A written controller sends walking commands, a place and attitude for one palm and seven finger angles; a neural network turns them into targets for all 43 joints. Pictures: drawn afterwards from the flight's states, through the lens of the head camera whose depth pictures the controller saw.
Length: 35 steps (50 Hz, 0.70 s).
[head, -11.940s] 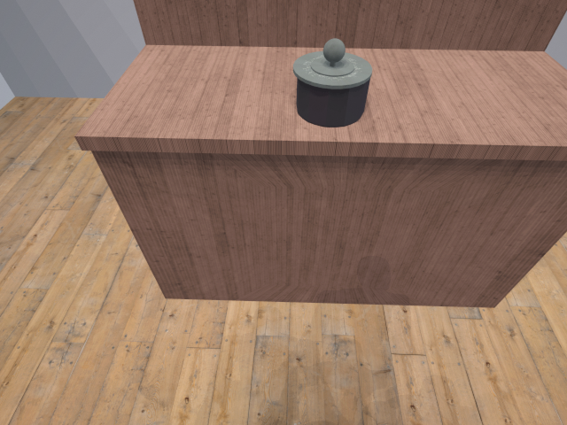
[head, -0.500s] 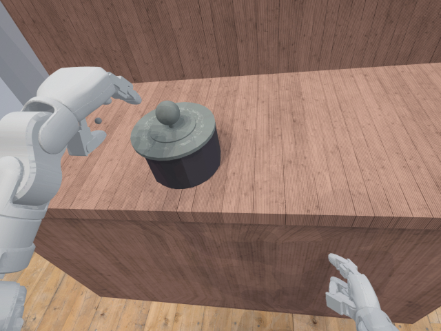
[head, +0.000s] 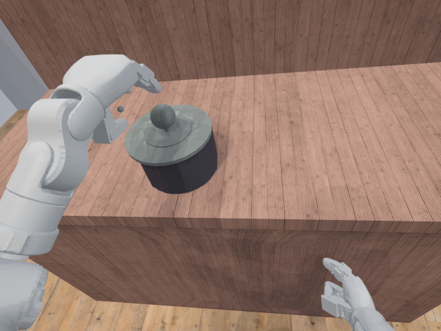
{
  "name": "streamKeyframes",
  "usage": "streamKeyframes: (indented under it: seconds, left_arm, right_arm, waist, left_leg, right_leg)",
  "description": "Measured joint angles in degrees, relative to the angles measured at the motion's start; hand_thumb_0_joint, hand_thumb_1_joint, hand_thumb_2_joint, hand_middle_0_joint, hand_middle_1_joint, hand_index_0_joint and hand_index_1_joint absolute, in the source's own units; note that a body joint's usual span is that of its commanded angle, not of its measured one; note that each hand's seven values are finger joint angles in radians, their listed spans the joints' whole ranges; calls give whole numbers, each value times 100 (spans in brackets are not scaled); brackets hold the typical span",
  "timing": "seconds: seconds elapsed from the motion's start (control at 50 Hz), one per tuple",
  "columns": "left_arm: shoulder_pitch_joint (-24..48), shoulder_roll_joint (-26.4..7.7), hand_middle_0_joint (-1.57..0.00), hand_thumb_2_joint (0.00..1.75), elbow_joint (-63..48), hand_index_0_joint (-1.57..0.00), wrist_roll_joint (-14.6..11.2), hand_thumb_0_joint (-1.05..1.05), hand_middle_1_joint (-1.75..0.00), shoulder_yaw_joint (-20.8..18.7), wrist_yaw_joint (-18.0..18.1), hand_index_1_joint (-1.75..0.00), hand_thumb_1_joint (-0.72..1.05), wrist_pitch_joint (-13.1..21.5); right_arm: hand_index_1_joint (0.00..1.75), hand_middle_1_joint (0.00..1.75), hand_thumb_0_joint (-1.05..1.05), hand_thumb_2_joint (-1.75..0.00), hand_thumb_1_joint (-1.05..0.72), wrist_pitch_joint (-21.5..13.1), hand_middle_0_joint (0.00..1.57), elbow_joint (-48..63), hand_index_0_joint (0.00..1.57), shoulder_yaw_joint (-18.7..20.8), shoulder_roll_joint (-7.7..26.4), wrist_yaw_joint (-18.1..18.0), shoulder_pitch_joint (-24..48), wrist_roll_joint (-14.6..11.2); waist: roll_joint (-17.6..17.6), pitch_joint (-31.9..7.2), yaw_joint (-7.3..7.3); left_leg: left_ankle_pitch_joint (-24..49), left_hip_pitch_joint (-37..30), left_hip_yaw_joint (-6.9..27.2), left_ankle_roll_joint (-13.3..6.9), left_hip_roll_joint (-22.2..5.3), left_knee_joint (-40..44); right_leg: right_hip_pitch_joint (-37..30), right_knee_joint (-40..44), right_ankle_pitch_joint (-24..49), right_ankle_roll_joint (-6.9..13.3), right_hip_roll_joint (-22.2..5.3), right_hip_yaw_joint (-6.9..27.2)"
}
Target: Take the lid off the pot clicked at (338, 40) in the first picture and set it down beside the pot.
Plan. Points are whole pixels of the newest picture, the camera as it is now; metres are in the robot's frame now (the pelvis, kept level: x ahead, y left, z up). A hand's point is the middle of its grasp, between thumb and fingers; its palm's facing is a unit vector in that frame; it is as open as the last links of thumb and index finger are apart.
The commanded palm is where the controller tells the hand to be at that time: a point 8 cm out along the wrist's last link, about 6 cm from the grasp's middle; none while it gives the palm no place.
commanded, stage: move the open hand above the knob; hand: left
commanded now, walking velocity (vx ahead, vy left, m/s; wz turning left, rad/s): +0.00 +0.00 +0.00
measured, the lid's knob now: (163, 116) +0.46 +0.15 +0.17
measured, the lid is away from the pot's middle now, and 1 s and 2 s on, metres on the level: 0.00 0.00 0.00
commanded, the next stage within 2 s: lower the open fingers around the knob in 1.62 s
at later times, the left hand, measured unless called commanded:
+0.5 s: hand (142, 91) +0.42 +0.15 +0.25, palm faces -0.05 -0.01 -1.00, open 9.9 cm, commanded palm +0.39 +0.16 +0.31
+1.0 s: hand (149, 85) +0.44 +0.14 +0.25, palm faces -0.07 -0.03 -1.00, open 10.0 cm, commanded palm +0.40 +0.15 +0.31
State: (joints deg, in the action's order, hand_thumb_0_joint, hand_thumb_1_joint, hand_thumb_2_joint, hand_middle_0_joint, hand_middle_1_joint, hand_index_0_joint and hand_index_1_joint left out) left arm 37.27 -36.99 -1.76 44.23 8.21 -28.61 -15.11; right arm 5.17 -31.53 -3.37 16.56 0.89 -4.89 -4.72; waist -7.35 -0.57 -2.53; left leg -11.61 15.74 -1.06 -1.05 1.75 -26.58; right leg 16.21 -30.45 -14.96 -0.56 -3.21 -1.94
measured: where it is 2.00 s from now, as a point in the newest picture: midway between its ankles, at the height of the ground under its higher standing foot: outside the picture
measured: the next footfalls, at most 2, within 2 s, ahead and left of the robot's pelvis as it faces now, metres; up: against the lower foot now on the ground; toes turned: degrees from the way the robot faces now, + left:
none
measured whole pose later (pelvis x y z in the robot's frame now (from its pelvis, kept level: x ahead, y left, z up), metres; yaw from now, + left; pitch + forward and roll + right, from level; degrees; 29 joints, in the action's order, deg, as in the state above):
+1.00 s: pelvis +0.01 +0.00 +0.00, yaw +0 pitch +2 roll +1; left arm 51.7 -31.4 16.1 48.1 13.5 -29.6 -19.5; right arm 5.7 -33.1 -2.7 16.5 0.5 -7.3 -5.0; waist -6.2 -1.3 0.2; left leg -11.8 15.2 -1.4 -1.2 1.8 -25.0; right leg 16.0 -29.3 -15.3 -0.7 -3.2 -1.6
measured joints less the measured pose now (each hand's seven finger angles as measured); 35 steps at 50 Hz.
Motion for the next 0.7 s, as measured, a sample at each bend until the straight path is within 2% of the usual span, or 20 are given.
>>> streamKeyframes:
  seconds: [0.16,0.6,0.7]
  left_arm:
    - [430,147,-89,171,509,-89,129,0,-9,251,6,-8,-39,-164]
    - [1313,444,-89,171,1668,-89,314,0,-9,469,-74,-8,-39,-346]
    - [1559,543,-89,171,1946,-89,349,0,-9,631,-93,-8,-39,-417]
  right_arm:
    - [30,30,1,-90,-91,-2,20,-36,20,19,7,-28,-64,-27]
    - [30,30,1,-90,-91,-13,20,-182,20,59,28,-66,-231,-27]
    - [30,30,1,-90,-91,-22,20,-223,20,72,26,-72,-252,-42]
  waist:
    - [53,7,46]
    - [99,-47,255]
    - [130,-45,276]
  left_leg:
    - [-3,21,18,7,6,8]
    - [-22,-19,-2,7,-6,98]
    - [-25,-20,10,3,1,106]
  right_leg:
    - [23,-14,-21,8,-6,-17]
    - [4,57,-42,13,9,4]
    - [-6,73,-44,11,3,-8]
